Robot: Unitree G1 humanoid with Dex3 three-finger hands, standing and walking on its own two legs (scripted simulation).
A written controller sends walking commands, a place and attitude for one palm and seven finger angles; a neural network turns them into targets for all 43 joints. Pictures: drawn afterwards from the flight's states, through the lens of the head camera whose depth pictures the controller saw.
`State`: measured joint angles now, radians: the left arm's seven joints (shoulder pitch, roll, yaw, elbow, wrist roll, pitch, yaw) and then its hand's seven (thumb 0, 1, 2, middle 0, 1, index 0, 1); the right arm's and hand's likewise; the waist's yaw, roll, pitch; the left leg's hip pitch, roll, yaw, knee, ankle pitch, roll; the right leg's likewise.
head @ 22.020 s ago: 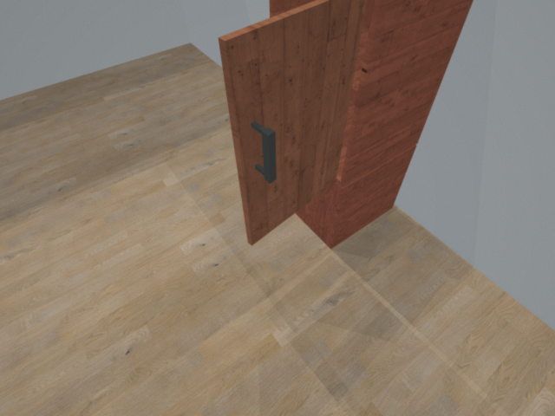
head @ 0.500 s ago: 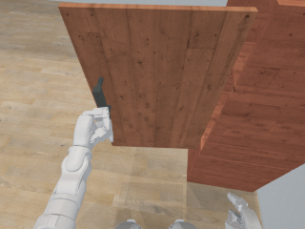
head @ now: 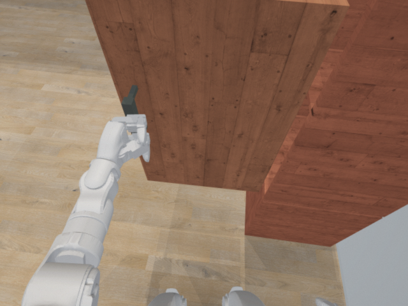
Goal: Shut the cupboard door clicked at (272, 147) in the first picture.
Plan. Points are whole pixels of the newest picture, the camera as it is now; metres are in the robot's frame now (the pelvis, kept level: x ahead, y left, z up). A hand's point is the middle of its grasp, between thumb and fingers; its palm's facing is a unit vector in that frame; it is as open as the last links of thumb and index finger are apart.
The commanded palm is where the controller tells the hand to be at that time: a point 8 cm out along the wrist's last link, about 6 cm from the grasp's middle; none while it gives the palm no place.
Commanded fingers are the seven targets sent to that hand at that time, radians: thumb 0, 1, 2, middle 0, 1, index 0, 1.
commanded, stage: push the door shut along its arc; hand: left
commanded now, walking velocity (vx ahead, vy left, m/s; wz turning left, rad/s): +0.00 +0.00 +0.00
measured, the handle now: (137, 117) +0.49 +0.14 +0.06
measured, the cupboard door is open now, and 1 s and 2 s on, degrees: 91 74 67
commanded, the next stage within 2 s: pull the fist back off the door in 1.22 s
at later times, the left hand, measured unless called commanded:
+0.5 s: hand (173, 120) +0.48 +0.07 +0.06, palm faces -0.35 -0.94 -0.02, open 3.1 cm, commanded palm +0.49 +0.11 +0.07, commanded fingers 0.00 0.90 0.90 -1.30 -1.50 -1.30 -1.50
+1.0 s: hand (184, 103) +0.53 +0.04 +0.06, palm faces -0.43 -0.90 -0.04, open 3.0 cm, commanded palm +0.54 +0.07 +0.07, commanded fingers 0.00 0.90 0.90 -1.30 -1.50 -1.30 -1.50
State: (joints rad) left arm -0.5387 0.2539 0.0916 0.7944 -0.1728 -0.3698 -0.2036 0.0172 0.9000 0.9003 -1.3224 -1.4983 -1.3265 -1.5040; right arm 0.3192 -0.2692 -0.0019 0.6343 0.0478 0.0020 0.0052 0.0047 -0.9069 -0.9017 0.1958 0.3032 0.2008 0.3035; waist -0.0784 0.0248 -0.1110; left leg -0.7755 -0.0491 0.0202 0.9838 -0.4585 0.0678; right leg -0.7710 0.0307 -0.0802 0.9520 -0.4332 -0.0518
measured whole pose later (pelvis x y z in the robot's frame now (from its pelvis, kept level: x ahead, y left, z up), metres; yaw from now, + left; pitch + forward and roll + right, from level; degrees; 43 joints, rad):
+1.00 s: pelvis +0.00 +0.00 -0.02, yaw -1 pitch +24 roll -2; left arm -1.13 0.40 0.13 1.24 -0.10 -0.29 -0.36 -0.01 0.91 0.96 -1.30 -1.50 -1.30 -1.50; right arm 0.40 -0.28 0.02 0.66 0.00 0.01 0.02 0.00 -0.91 -0.90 0.20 0.30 0.20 0.30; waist -0.21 0.05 -0.11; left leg -1.03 -0.02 0.01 1.11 -0.50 0.06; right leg -1.02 0.05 -0.10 1.05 -0.46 -0.06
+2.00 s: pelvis +0.01 -0.03 -0.01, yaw -2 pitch +21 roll +0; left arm -0.85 0.16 0.17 1.11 -0.01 -0.46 0.15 0.01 0.90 0.90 -1.30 -1.50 -1.30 -1.50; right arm 0.45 -0.28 -0.04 0.65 -0.04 0.04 0.11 0.00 -0.91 -0.90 0.20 0.30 0.20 0.30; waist -0.15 0.04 -0.15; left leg -0.89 -0.01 0.03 1.00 -0.47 0.03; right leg -0.90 0.07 -0.07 0.98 -0.44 -0.09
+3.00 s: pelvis +0.02 +0.00 +0.05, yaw -1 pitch +1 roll -1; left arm 0.03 0.25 -0.01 0.04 -0.10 -0.08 0.02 0.02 0.90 0.90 -1.13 -1.31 -1.14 -1.32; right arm 0.16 -0.22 0.04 0.51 0.06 0.06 -0.05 0.01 -0.91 -0.90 0.19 0.30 0.20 0.30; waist 0.01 0.03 -0.05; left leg -0.28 -0.05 0.03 0.61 -0.34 0.07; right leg -0.29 0.04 -0.04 0.59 -0.32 -0.04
